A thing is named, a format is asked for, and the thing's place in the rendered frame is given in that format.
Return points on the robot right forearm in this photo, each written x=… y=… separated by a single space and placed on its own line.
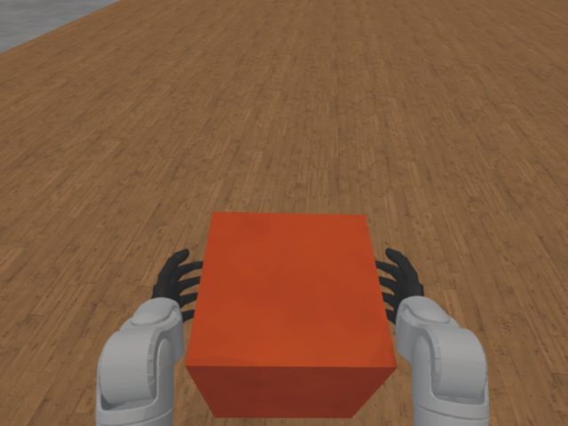
x=449 y=367

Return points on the robot right hand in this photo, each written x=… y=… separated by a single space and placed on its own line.
x=406 y=284

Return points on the robot left forearm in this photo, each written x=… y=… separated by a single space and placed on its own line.
x=135 y=374

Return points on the robot left hand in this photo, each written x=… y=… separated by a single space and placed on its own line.
x=169 y=286

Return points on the carton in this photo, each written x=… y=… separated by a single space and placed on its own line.
x=289 y=320

